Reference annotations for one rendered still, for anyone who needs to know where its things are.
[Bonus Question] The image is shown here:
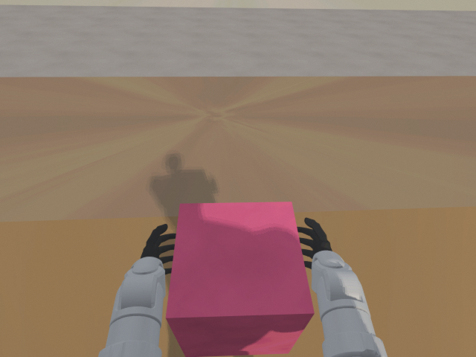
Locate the robot right hand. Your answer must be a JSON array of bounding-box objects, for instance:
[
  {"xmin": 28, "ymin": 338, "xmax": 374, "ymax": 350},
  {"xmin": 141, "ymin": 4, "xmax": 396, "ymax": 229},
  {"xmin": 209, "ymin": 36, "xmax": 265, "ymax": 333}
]
[{"xmin": 297, "ymin": 218, "xmax": 332, "ymax": 269}]

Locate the right robot forearm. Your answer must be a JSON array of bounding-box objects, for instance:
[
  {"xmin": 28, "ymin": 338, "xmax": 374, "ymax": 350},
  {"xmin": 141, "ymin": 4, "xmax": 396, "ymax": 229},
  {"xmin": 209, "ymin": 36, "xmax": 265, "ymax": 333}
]
[{"xmin": 312, "ymin": 251, "xmax": 387, "ymax": 357}]

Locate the robot left hand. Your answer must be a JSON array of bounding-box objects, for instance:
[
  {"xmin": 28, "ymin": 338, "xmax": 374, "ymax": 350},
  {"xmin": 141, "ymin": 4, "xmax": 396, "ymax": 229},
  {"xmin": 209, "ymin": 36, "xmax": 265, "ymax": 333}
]
[{"xmin": 141, "ymin": 224, "xmax": 176, "ymax": 274}]

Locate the carton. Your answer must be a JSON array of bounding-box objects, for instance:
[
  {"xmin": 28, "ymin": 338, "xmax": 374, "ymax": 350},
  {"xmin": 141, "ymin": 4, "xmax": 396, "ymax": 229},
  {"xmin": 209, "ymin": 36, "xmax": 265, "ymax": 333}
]
[{"xmin": 166, "ymin": 202, "xmax": 315, "ymax": 357}]

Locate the left robot forearm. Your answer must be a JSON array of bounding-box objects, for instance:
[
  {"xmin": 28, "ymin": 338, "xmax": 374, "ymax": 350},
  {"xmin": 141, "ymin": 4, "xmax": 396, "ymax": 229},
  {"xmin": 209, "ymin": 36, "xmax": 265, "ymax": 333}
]
[{"xmin": 98, "ymin": 257, "xmax": 166, "ymax": 357}]

